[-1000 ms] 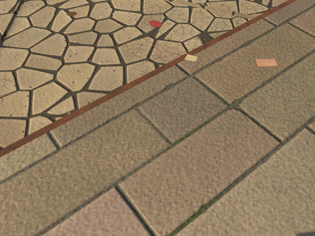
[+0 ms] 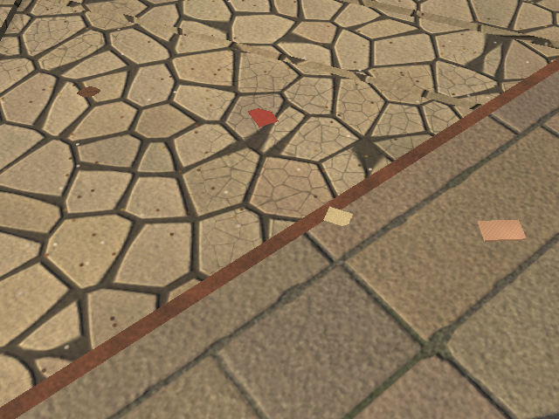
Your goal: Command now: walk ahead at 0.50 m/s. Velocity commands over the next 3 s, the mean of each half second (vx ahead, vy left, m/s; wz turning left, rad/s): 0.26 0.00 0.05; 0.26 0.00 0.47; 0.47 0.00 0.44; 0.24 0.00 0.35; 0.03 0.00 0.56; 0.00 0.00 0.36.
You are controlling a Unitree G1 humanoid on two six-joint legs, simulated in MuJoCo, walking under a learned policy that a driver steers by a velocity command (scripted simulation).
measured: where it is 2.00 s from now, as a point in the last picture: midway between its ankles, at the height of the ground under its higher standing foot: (204, 324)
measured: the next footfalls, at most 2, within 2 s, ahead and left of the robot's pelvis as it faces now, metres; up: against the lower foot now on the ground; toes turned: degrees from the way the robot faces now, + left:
right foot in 0.38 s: +0.33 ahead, -0.13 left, +0.00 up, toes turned +0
left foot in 0.78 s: +0.21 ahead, +0.10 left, +0.00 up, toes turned +15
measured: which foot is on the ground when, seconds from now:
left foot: down 0.00-0.42, up 0.44-0.76, down 0.78-1.00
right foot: up 0.00-0.36, down 0.38-0.76, up 0.78-1.00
